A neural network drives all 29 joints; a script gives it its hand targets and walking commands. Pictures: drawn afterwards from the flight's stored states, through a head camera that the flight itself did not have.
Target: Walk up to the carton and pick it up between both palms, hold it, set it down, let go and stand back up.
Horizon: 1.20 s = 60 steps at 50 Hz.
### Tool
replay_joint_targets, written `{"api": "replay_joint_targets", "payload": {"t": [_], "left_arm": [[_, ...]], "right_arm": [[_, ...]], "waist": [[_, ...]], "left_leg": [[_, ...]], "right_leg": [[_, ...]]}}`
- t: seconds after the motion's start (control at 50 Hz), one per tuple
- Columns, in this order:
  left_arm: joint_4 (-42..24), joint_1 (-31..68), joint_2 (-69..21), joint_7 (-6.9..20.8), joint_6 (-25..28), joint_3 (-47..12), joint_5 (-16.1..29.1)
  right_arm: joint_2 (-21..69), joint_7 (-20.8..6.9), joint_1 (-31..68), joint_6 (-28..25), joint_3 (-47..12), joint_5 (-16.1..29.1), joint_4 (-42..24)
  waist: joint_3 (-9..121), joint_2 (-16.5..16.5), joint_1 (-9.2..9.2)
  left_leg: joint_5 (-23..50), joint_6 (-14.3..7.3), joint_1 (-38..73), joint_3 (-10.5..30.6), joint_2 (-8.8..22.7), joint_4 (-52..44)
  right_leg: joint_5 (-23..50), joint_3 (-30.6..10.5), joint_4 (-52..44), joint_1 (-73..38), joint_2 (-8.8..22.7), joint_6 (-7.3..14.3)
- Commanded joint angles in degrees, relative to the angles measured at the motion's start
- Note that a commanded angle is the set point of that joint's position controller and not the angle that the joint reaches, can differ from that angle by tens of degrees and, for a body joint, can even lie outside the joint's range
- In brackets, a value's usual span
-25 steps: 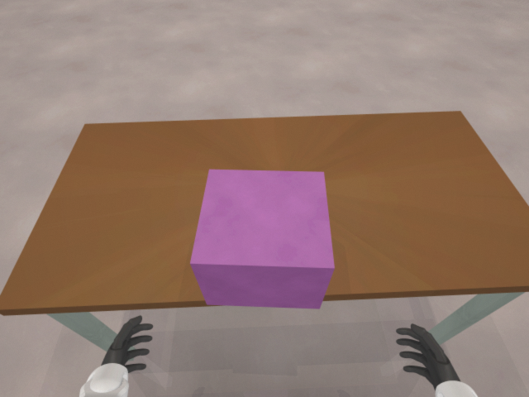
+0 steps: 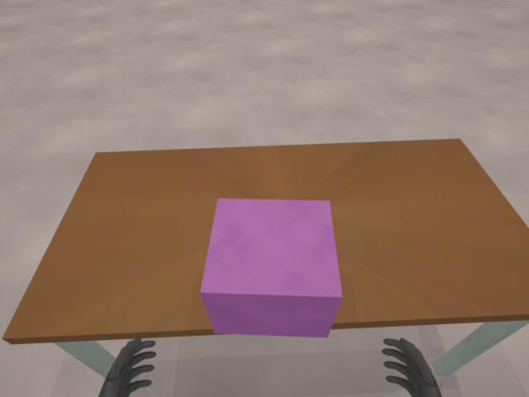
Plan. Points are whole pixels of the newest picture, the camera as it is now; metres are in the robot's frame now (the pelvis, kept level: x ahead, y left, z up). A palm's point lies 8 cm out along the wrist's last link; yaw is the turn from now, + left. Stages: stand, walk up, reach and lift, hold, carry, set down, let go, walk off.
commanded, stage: reach and lift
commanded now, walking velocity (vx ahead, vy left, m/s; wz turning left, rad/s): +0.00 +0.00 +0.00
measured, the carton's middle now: (271, 267) +0.37 +0.02 -0.08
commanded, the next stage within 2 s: none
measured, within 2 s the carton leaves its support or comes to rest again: neither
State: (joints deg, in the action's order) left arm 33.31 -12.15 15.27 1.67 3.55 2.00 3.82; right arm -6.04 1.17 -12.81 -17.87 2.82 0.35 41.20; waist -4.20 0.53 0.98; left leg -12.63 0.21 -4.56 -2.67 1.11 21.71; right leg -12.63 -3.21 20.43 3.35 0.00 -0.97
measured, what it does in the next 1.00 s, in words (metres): stands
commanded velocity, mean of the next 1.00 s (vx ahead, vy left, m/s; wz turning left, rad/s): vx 0.00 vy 0.00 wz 0.00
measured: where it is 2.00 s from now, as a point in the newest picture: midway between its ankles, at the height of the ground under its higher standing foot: outside the picture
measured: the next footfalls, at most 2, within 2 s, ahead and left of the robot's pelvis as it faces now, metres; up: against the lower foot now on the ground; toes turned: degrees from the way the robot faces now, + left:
none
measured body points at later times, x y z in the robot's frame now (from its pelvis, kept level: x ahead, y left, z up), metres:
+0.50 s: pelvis +0.01 +0.00 +0.00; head -0.02 +0.01 +0.45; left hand +0.16 +0.25 -0.06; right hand +0.17 -0.20 -0.06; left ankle +0.00 +0.12 -0.75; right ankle -0.01 -0.13 -0.75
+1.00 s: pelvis -0.01 +0.00 -0.01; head -0.02 +0.02 +0.44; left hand +0.20 +0.24 -0.03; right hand +0.22 -0.19 -0.03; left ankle +0.00 +0.12 -0.75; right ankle -0.01 -0.13 -0.75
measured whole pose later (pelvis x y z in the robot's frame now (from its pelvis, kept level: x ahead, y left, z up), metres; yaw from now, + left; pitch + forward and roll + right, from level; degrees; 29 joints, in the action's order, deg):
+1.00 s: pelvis -0.01 +0.00 -0.01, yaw +2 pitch -4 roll +0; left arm 35.9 -5.7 19.1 0.6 23.8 -7.1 16.0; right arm -5.0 2.9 -6.1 -25.6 0.4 9.8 38.2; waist -2.8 2.0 1.0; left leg -14.8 0.2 -8.7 -1.1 0.8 27.9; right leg -15.4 -1.7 26.7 7.0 0.2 -0.6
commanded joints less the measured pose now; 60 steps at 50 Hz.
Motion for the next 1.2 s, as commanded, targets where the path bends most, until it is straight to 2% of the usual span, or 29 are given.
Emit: {"api": "replay_joint_targets", "payload": {"t": [0.0, 0.1, 0.18, 0.3, 0.4, 0.58, 0.66, 0.76, 0.82, 0.84, 0.86, 0.92, 1.02, 1.08, 1.18], "left_arm": [[-5.3, 3.0, 6.1, 0.2, 6.3, 1.0, 1.4], [-4.6, 2.1, 5.5, -0.2, 9.7, 0.3, 1.8], [-4.1, 1.5, 5.3, 0.2, 12.1, 0.0, 1.8], [-5.4, 1.0, 5.5, 0.8, 16.2, -0.6, 3.2], [-6.2, -0.2, 6.6, 1.8, 20.1, -0.8, 4.7], [-6.2, -1.9, 7.7, 3.0, 25.3, -2.7, 8.4], [-6.9, 0.0, 8.7, 2.7, 26.9, -3.6, 9.9], [-5.9, 6.1, 10.3, 1.9, 26.7, -4.8, 11.4], [-5.8, 8.5, 10.4, 0.9, 25.7, -5.4, 11.7], [-8.5, 16.9, 10.9, -0.2, 24.8, -7.1, 11.9], [-7.6, 15.1, 10.5, -1.2, 24.0, -7.3, 12.4], [-5.7, 14.8, 10.0, -1.7, 22.5, -6.8, 12.8], [-2.7, 13.2, 8.7, 0.5, 19.2, -3.7, 10.2], [-4.2, 13.6, 8.0, 1.6, 17.3, -2.5, 9.4], [-9.0, 16.1, 8.0, 2.0, 15.3, -1.7, 9.4]], "right_arm": [[-7.9, 0.2, 3.1, -5.1, 2.5, 1.4, -3.9], [-7.8, -0.6, 3.3, -7.0, 0.9, 4.3, -3.0], [-7.4, -0.6, 2.3, -8.3, -1.1, 7.3, -1.4], [-6.6, -0.3, 1.6, -11.1, -2.1, 9.1, -2.8], [-5.7, 0.4, 0.7, -14.3, -2.2, 9.7, -4.2], [-2.6, 1.4, -1.0, -17.7, -2.3, 9.3, -7.9], [-1.4, 1.6, 0.1, -18.1, -2.2, 9.3, -9.0], [-1.0, 1.8, 5.2, -15.9, -1.6, 9.0, -9.3], [-1.5, 1.7, 7.9, -14.3, -1.3, 9.2, -9.7], [-5.0, 1.5, 15.4, -12.8, 0.0, 8.8, -11.4], [-4.0, 1.3, 14.0, -11.6, -0.3, 8.8, -10.8], [-3.9, 1.6, 13.4, -9.5, -0.9, 9.3, -10.5], [-4.9, 3.0, 12.3, -7.8, -3.5, 11.3, -8.4], [-5.9, 3.7, 13.0, -7.2, -4.1, 12.1, -10.4], [-6.9, 4.2, 15.0, -6.4, -4.0, 12.4, -15.5]], "waist": [[5.5, -0.4, 0.11], [3.6, -2.7, 1.35], [2.5, -3.9, 1.28], [2.7, -3.6, 1.09], [4.0, -2.5, 0.94], [1.8, -0.5, 1.08], [0.6, -1.5, 1.16], [0.3, -2.9, 0.58], [2.0, -4.2, 0.81], [4.8, -4.5, -1.8], [3.3, -4.3, -1.27], [6.3, -3.1, -0.97], [7.5, -3.3, 0.3], [7.4, -2.9, 0.59], [7.9, -2.7, 0.31]], "left_leg": [[17.5, 2.7, 7.9, -1.3, -0.8, -0.5], [19.3, 3.3, 7.5, -0.7, -0.7, -0.4], [20.4, 3.6, 8.1, -0.2, -0.8, 0.2], [18.5, 3.4, 7.1, 0.1, -1.0, 0.8], [18.7, 3.3, 6.3, 0.4, -1.3, 2.3], [9.3, 2.2, 1.4, 1.0, -1.3, 2.0], [4.6, 2.0, -1.3, 1.1, -1.1, 1.6], [-3.8, 1.4, -5.9, 1.1, -0.7, 0.6], [-4.8, 1.5, -7.8, 1.2, -0.2, 0.0], [-6.8, 1.5, -6.1, 1.7, -0.2, 0.3], [-7.9, 1.4, -6.9, 2.2, -0.1, -0.6], [-1.5, 1.7, -4.3, 1.7, -0.3, 0.1], [13.2, 3.1, 1.9, 1.6, -1.0, 1.5], [17.3, 3.3, 4.2, 1.5, -1.2, 1.6], [19.6, 3.2, 5.4, 1.1, -1.1, 1.4]], "right_leg": [[7.6, 4.3, -3.8, 5.2, -2.4, 2.2], [6.5, 3.5, -4.1, 4.8, -2.2, 3.3], [7.2, 3.0, -4.5, 4.9, -1.7, 3.5], [6.5, 2.3, -4.1, 5.8, -1.1, 3.2], [9.0, 2.1, -3.0, 5.3, -1.0, 2.6], [1.7, 1.4, -2.3, 6.8, -0.5, 2.8], [-2.6, 1.0, -1.7, 7.8, -0.2, 3.2], [-9.0, 0.5, -0.4, 7.1, 0.2, 3.6], [-8.6, 0.8, 0.8, 5.3, -0.1, 3.8], [-9.7, 0.6, 1.1, 6.7, -0.5, 4.0], [-9.8, 0.7, 1.1, 6.4, -0.4, 4.1], [-5.0, 0.6, 1.2, 5.3, -0.2, 3.6], [5.1, 1.2, -0.2, 3.7, -0.7, 3.2], [8.3, 1.3, -1.3, 3.6, -1.0, 3.0], [11.2, 1.4, -2.1, 3.0, -1.2, 2.8]]}}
